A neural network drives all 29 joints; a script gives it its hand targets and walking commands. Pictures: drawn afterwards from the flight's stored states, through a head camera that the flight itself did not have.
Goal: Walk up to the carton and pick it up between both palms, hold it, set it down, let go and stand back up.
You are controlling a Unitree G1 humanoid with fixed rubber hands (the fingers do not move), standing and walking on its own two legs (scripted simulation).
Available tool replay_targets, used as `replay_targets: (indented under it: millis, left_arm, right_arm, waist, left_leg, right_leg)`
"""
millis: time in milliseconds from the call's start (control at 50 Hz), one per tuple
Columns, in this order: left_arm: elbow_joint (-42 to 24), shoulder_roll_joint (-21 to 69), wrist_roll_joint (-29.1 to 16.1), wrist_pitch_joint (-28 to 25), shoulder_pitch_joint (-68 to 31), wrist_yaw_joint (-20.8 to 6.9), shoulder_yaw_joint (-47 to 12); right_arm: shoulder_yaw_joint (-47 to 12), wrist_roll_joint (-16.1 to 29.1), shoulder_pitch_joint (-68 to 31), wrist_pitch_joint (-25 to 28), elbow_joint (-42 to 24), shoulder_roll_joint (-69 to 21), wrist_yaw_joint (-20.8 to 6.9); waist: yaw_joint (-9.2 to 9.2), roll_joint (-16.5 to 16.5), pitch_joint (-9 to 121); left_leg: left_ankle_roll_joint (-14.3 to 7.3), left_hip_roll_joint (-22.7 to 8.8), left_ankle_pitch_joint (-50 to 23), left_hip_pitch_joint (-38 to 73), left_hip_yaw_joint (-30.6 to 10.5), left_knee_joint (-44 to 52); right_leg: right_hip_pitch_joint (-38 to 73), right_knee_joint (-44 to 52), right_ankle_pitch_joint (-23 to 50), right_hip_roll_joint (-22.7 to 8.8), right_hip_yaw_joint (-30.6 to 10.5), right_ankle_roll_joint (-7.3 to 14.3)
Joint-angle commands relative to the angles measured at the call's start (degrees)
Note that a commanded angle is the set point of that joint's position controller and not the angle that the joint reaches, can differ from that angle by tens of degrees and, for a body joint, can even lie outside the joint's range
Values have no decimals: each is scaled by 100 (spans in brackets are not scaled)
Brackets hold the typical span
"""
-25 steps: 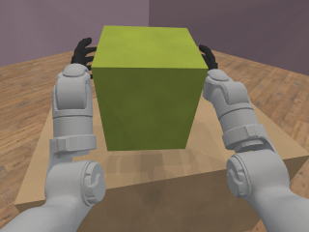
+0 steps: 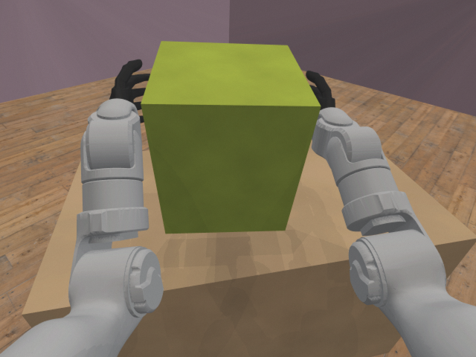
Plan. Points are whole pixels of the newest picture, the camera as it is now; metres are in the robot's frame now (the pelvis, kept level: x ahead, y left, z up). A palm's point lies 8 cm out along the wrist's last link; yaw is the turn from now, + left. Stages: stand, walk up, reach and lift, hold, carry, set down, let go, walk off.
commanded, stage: hold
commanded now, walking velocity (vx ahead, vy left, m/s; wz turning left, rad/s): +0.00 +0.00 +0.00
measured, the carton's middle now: (226, 140) +0.39 +0.01 +0.23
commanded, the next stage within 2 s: none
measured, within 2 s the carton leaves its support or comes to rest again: neither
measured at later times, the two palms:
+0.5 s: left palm (123, 109) +0.36 +0.15 +0.30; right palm (322, 116) +0.37 -0.14 +0.28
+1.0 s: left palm (124, 108) +0.36 +0.15 +0.30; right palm (322, 116) +0.37 -0.15 +0.28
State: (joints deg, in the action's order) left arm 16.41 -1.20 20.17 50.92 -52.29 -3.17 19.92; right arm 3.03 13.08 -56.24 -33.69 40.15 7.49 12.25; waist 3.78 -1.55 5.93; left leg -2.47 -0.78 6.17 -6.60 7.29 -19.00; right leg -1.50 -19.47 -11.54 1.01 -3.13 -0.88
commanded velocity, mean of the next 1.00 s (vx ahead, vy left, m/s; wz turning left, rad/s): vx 0.00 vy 0.00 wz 0.00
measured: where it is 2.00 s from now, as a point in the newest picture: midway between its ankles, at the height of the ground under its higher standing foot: outside the picture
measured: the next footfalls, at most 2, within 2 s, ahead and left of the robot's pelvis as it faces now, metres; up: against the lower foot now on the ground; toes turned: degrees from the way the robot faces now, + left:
none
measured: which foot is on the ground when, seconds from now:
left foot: down 0.00-1.00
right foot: down 0.00-1.00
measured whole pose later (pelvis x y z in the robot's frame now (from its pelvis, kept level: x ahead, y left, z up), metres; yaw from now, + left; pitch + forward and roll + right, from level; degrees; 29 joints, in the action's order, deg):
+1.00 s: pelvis +0.00 +0.00 +0.00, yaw +0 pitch -6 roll +0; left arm 15.5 -1.2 20.2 51.2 -52.3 -3.3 19.9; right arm 2.9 13.1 -56.3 -34.0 39.4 7.5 12.4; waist 3.8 -1.5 6.0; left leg -2.5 -0.8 6.2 -6.6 7.3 -19.0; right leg -1.5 -19.5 -11.6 1.0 -3.1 -0.9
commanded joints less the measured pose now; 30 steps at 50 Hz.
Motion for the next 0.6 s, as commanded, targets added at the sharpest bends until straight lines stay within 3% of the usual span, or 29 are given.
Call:
replay_targets:
  millis: [0, 20, 40, 80, 100, 140, 160, 180, 200, 240, 260, 280, 300, 320, 340, 360, 380, 400, 440, 460, 480, 500, 520, 540, 580]
  left_arm:
    - [-308, 3014, -1187, -305, -3586, -977, -2054]
    - [-730, 3127, -1327, -391, -3771, -924, -2215]
    - [-435, 3043, -1294, -314, -3516, -937, -2159]
    - [-694, 3015, -1108, -239, -3504, -984, -2170]
    - [-397, 2879, -1054, -226, -3479, -1001, -2060]
    - [-341, 2927, -1030, -247, -3578, -993, -2076]
    - [-217, 2837, -1038, -274, -3730, -1026, -2009]
    - [-484, 2991, -1138, -288, -3539, -1013, -2151]
    - [-273, 2895, -933, -187, -3330, -1026, -1959]
    - [-343, 2849, -1032, -251, -3385, -1004, -2031]
    - [-448, 2909, -1022, -277, -3515, -1023, -1989]
    - [-341, 2839, -986, -262, -3574, -1022, -1948]
    - [-268, 2981, -993, -221, -3327, -1019, -1959]
    - [-433, 3021, -1164, -253, -3463, -1045, -2135]
    - [-505, 2906, -1052, -242, -3311, -1001, -2098]
    - [-540, 2948, -1132, -245, -3347, -1034, -2200]
    - [-485, 3023, -984, -234, -3513, -1036, -2063]
    - [-582, 3068, -1067, -189, -3331, -1032, -2145]
    - [-138, 2820, -936, -171, -3301, -1106, -1865]
    - [-330, 2894, -939, -213, -3483, -1099, -1930]
    - [-205, 2818, -935, -186, -3532, -1123, -1941]
    - [-213, 3006, -978, -217, -3481, -1093, -1982]
    - [-499, 2958, -1134, -260, -3485, -1095, -2051]
    - [-587, 3043, -1115, -278, -3474, -1024, -2128]
    - [-664, 3021, -1188, -285, -3535, -988, -2226]
  right_arm:
    - [-1350, 961, -4782, 374, -1853, -3161, -685]
    - [-1355, 1043, -4645, 422, -1929, -3149, -703]
    - [-1344, 1019, -4497, 390, -1773, -3014, -680]
    - [-1339, 997, -4286, 295, -1548, -2864, -710]
    - [-1288, 921, -4395, 293, -1494, -2891, -721]
    - [-1148, 842, -4571, 360, -1513, -2830, -775]
    - [-1036, 772, -4463, 337, -1284, -2875, -787]
    - [-1146, 807, -4450, 407, -1635, -3002, -768]
    - [-1171, 816, -4322, 338, -1490, -2880, -726]
    - [-1366, 905, -4491, 374, -1702, -3016, -738]
    - [-1284, 935, -4408, 353, -1533, -2995, -732]
    - [-1295, 983, -4569, 378, -1529, -3040, -734]
    - [-1314, 939, -4545, 400, -1754, -2976, -718]
    - [-1222, 878, -4519, 402, -1869, -2898, -691]
    - [-1356, 993, -4432, 374, -1767, -2938, -689]
    - [-1223, 916, -4199, 327, -1608, -2767, -674]
    - [-1240, 979, -4422, 344, -1647, -2921, -671]
    - [-1288, 962, -4280, 325, -1726, -2842, -675]
    - [-1269, 840, -4377, 299, -1568, -2810, -686]
    - [-1208, 892, -4490, 325, -1526, -2939, -724]
    - [-1173, 809, -4545, 294, -1518, -2885, -733]
    - [-1148, 824, -4496, 338, -1584, -2946, -726]
    - [-1326, 913, -4447, 343, -1729, -3044, -686]
    - [-1374, 1054, -4478, 400, -1851, -3008, -687]
    - [-1440, 1038, -4628, 406, -2055, -3020, -687]
  waist:
    - [135, 78, 1798]
    - [216, 266, 2227]
    - [223, 314, 1769]
    - [302, 390, 1560]
    - [226, 279, 1501]
    - [151, 276, 1591]
    - [218, 290, 1367]
    - [217, 274, 1528]
    - [242, 280, 1439]
    - [130, 170, 1585]
    - [164, 220, 1561]
    - [47, 215, 1506]
    - [138, 73, 1538]
    - [275, 197, 1715]
    - [185, 197, 1793]
    - [337, 465, 1701]
    - [222, 365, 1577]
    - [297, 268, 1712]
    - [152, 186, 1232]
    - [174, 267, 1433]
    - [76, 241, 1241]
    - [168, 191, 1495]
    - [126, 128, 1730]
    - [151, 327, 1975]
    - [156, 353, 2144]
  left_leg:
    - [162, -25, -286, 1447, -561, 213]
    - [234, -99, -434, 1616, -645, 182]
    - [273, -67, -435, 1361, -586, 185]
    - [334, -121, -585, 1387, -633, 217]
    - [252, -65, -128, 1377, -575, 277]
    - [224, -191, 444, 1163, -697, 455]
    - [204, -86, 536, 978, -586, 470]
    - [232, -104, 114, 1107, -549, 353]
    - [220, -65, -59, 1170, -574, 361]
    - [165, -78, -53, 1237, -591, 325]
    - [196, -23, -149, 1238, -541, 308]
    - [209, -23, -190, 1208, -512, 279]
    - [192, -42, -168, 1355, -546, 312]
    - [233, -80, -312, 1349, -570, 203]
    - [201, -77, -419, 1467, -583, 213]
    - [305, -102, -307, 1444, -592, 237]
    - [256, -100, -408, 1383, -618, 207]
    - [304, -98, -577, 1465, -590, 172]
    - [145, -61, 104, 1084, -535, 403]
    - [183, -114, 54, 1148, -620, 415]
    - [188, -47, 145, 1020, -494, 411]
    - [206, -67, -24, 1234, -512, 350]
    - [219, -45, -300, 1258, -491, 291]
    - [277, -64, -483, 1526, -538, 204]
    - [269, -1, -656, 1661, -531, 92]
  right_leg:
    - [-491, 734, 541, 282, 357, -65]
    - [-459, 622, 809, 312, 347, -43]
    - [-457, 633, 773, 303, 327, -19]
    - [-340, 641, 893, 310, 358, -13]
    - [-465, 709, 463, 290, 327, -28]
    - [-417, 594, 403, 307, 329, -1]
    - [-574, 657, 150, 251, 310, -2]
    - [-433, 642, 530, 235, 336, -20]
    - [-262, 651, 636, 240, 307, -14]
    - [-322, 667, 614, 262, 338, -46]
    - [-395, 697, 525, 244, 319, -52]
    - [-457, 711, 486, 255, 318, -24]
    - [-424, 706, 554, 262, 347, -45]
    - [-386, 667, 770, 273, 321, 5]
    - [-358, 671, 827, 287, 355, -38]
    - [-465, 680, 766, 239, 262, 12]
    - [-386, 627, 809, 261, 322, -13]
    - [-293, 629, 938, 292, 339, -11]
    - [-451, 727, 341, 231, 295, -54]
    - [-324, 652, 426, 275, 316, -32]
    - [-360, 694, 258, 232, 335, -16]
    - [-394, 685, 449, 250, 345, -18]
    - [-212, 654, 697, 256, 339, -39]
    - [-350, 623, 848, 271, 335, -2]
    - [-426, 695, 793, 270, 313, -36]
